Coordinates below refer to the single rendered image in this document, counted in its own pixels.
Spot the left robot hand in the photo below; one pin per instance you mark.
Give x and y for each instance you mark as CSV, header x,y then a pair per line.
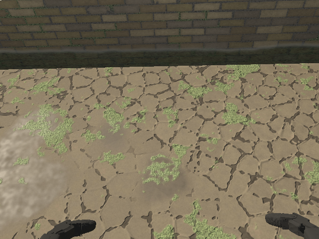
x,y
69,229

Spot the right robot hand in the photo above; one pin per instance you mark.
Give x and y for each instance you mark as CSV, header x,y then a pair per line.
x,y
295,223

